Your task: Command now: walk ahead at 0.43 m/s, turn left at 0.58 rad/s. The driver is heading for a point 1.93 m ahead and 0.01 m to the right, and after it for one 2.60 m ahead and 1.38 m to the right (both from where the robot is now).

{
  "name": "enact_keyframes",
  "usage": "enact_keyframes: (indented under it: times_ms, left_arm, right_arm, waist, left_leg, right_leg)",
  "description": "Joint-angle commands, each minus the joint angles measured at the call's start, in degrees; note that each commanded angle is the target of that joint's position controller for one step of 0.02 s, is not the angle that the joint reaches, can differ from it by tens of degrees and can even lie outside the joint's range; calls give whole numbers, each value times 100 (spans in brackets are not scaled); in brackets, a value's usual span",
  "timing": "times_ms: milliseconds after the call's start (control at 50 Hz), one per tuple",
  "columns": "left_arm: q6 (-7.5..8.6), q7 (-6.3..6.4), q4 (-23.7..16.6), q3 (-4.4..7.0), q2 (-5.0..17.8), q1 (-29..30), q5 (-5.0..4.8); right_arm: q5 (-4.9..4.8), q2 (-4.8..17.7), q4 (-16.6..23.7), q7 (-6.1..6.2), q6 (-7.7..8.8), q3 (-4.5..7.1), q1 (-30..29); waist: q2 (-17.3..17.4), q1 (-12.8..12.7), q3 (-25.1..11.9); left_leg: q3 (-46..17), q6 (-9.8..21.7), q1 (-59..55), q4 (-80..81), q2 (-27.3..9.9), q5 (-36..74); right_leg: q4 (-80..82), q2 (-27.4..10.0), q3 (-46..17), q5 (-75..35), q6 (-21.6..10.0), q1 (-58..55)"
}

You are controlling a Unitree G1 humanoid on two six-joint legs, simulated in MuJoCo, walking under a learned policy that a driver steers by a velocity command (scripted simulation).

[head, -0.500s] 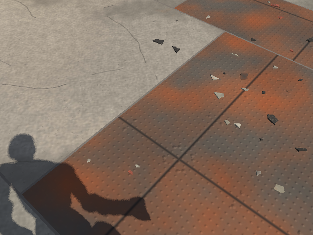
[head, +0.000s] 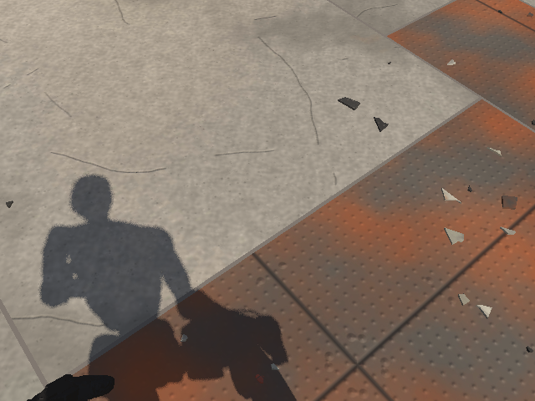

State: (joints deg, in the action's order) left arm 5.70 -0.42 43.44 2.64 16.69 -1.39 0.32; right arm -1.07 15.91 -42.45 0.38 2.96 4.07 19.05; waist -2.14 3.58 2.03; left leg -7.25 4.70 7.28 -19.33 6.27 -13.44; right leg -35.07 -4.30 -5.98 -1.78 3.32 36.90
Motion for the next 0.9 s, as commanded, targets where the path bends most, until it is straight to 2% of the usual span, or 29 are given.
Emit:
enact_keyframes:
  times_ms: [20,80,100,120,140,160,180,200,220,240,260,300,360,400,460,480,500,520,540,560,580,600,620,660,700,720,760,900]
  left_arm:
    - [116,-36,-540,108,473,528,-18]
    - [193,-66,-480,220,712,141,15]
    - [224,-48,-383,259,762,-254,52]
    - [247,-17,-339,313,984,-796,159]
    - [184,25,-335,358,1286,-1247,237]
    - [41,-16,-217,387,1279,-1525,63]
    - [-50,2,-428,288,849,-1186,25]
    - [-142,47,-522,195,572,-855,39]
    - [-209,63,-535,134,464,-560,74]
    - [-247,80,-500,128,471,-368,95]
    - [-262,84,-447,158,558,-283,125]
    - [-246,85,-334,196,636,-294,138]
    - [-281,92,-233,242,765,-243,51]
    - [-351,80,-184,249,827,-188,-4]
    - [-438,33,-45,242,893,-292,-75]
    - [-463,19,0,226,893,-270,-107]
    - [-483,12,43,191,835,-233,-142]
    - [-483,0,142,120,650,-396,-155]
    - [-458,-36,200,20,397,-627,-57]
    - [-410,-86,164,-60,132,-954,128]
    - [-431,-25,164,-20,342,-636,113]
    - [-459,-2,148,9,465,-549,56]
    - [-482,20,220,4,438,-558,57]
    - [-507,35,310,0,536,-630,133]
    - [-490,1,427,16,710,-732,70]
    - [-479,-17,489,19,686,-699,36]
    - [-462,-22,576,-4,577,-611,51]
    - [-458,57,919,-20,538,-680,15]
  right_arm:
    - [-29,953,242,70,-2,272,189]
    - [-3,898,329,163,-125,280,71]
    - [-10,821,431,175,-149,253,-133]
    - [38,571,588,167,-143,166,-201]
    - [129,179,605,160,-135,57,559]
    - [-15,481,633,125,-119,48,1347]
    - [-95,968,511,139,-191,178,1053]
    - [-76,1142,642,166,-291,232,370]
    - [-26,1138,688,197,-400,262,86]
    - [-14,1049,758,215,-492,273,26]
    - [-26,845,765,214,-560,231,124]
    - [1,536,830,228,-569,144,118]
    - [88,432,917,190,-521,61,-88]
    - [85,459,943,141,-531,39,-238]
    - [92,523,996,73,-569,35,-467]
    - [104,509,975,53,-567,36,-447]
    - [122,486,910,32,-551,39,-341]
    - [153,555,899,32,-539,60,-333]
    - [198,813,986,70,-536,98,-360]
    - [259,1198,1164,127,-559,125,-752]
    - [315,853,1149,85,-490,45,-864]
    - [328,671,1126,47,-409,-17,-1099]
    - [306,590,1085,23,-342,-44,-1249]
    - [246,576,987,8,-263,-59,-1203]
    - [246,479,912,0,-277,-92,-982]
    - [267,476,893,-5,-295,-106,-954]
    - [256,521,851,0,-294,-86,-949]
    - [218,421,705,27,-310,-63,-951]
  waist:
    - [770,10,-146]
    - [995,-228,-394]
    - [990,-481,-579]
    - [716,-703,-1204]
    - [-609,-477,-1995]
    - [-1748,-318,-2782]
    - [-901,-448,-2295]
    - [-487,-553,-1585]
    - [-221,-477,-1109]
    - [-334,-323,-820]
    - [-485,-234,-616]
    - [-596,-225,-607]
    - [-446,-257,-974]
    - [-482,-296,-1019]
    - [-524,-381,-847]
    - [-499,-321,-784]
    - [-478,-218,-737]
    - [-407,-199,-686]
    - [100,-307,-762]
    - [1322,-761,-753]
    - [1347,-442,-700]
    - [1274,-532,-536]
    - [1269,-584,-489]
    - [1197,-578,-484]
    - [787,-476,-396]
    - [554,-459,-267]
    - [344,-439,-218]
    - [212,-475,-397]
  left_leg:
    - [-949,619,443,128,-1163,1517]
    - [-1392,374,-55,-755,-1212,2146]
    - [-1337,195,-15,-1247,-996,2315]
    - [-1119,-50,404,-2297,-657,1794]
    - [-528,-434,1850,-4064,12,-1537]
    - [-321,-600,2878,-5421,30,-2971]
    - [-432,-750,3203,-5946,-355,-2410]
    - [-96,-832,3346,-5951,-521,-1973]
    - [25,-885,3194,-5747,-709,-1705]
    - [82,-881,2938,-5477,-881,-1544]
    - [261,-873,2548,-5168,-911,-1413]
    - [440,-873,2245,-4531,-852,-1304]
    - [447,-821,1828,-3551,-932,-828]
    - [530,-765,1477,-2995,-906,-563]
    - [653,-641,1116,-2172,-815,-435]
    - [730,-565,881,-1689,-757,-230]
    - [839,-457,483,-1043,-669,144]
    - [744,-313,51,-491,-678,442]
    - [-1,-93,-434,-150,-1286,1259]
    - [-1073,467,-357,-81,-2244,1833]
    - [-1160,821,418,116,-2320,1172]
    - [-906,694,569,137,-2019,733]
    - [-631,454,598,61,-1753,573]
    - [-373,153,598,-98,-1482,590]
    - [-218,-39,673,-126,-1260,188]
    - [-155,-99,648,-178,-1187,86]
    - [-71,-109,557,-322,-1114,338]
    - [99,-101,349,-481,-1005,1106]
  right_leg:
    - [613,458,265,-383,-61,-885]
    - [889,550,180,66,-298,-1298]
    - [1205,504,284,-289,-424,-1845]
    - [1049,-108,-90,-1313,-712,-3048]
    - [533,-1588,-1469,-3469,-1409,-4934]
    - [756,-2501,-3209,-2539,-2170,-5744]
    - [1057,-2166,-2852,-1286,-1986,-5181]
    - [1204,-1830,-1934,-818,-1723,-4442]
    - [1370,-1517,-1332,-694,-1622,-3648]
    - [1529,-1329,-975,-509,-1588,-3011]
    - [1765,-1089,-524,-435,-1541,-2452]
    - [1917,-990,-137,-947,-1684,-2271]
    - [1867,-1200,79,-1597,-1851,-2494]
    - [1901,-1199,213,-1225,-1823,-2459]
    - [1874,-1182,193,-158,-1725,-2455]
    - [1767,-1131,209,176,-1634,-2416]
    - [1595,-1037,261,465,-1483,-2276]
    - [1401,-867,329,852,-1186,-2056]
    - [933,-557,587,1445,-711,-1715]
    - [240,120,1183,2510,-205,-1287]
    - [30,128,834,2753,-86,-1670]
    - [103,122,767,2471,-81,-1804]
    - [393,142,764,2023,-81,-1936]
    - [884,47,632,1066,-45,-2337]
    - [989,-18,613,951,-137,-2460]
    - [1022,-6,628,1085,-205,-2362]
    - [1091,-6,600,997,-205,-2339]
    - [1096,-32,604,761,-181,-2558]
